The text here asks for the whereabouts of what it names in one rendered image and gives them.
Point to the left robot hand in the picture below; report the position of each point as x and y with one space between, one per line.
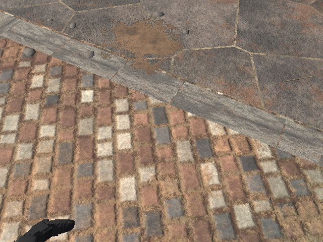
45 229

